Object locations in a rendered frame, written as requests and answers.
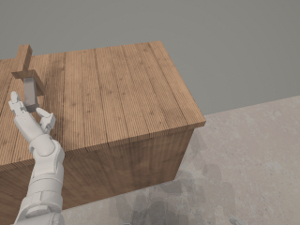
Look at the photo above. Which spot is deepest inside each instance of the left robot hand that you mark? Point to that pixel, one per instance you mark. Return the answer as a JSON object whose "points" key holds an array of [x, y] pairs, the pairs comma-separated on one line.
{"points": [[25, 121]]}

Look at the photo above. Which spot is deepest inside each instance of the counter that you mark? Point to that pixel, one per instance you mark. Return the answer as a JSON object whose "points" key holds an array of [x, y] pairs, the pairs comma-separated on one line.
{"points": [[123, 116]]}

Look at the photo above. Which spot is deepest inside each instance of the right robot hand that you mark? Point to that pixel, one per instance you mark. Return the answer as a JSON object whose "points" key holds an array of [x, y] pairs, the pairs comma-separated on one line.
{"points": [[236, 220]]}

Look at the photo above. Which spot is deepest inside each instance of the tap lever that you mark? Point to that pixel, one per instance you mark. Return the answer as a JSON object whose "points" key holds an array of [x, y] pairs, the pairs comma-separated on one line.
{"points": [[30, 95]]}

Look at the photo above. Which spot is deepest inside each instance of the left robot upper arm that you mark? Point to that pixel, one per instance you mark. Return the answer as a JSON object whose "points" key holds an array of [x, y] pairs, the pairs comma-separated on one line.
{"points": [[52, 218]]}

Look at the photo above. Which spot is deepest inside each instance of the robot left forearm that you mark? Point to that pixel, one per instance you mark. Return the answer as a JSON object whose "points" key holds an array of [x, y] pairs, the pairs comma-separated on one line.
{"points": [[46, 182]]}

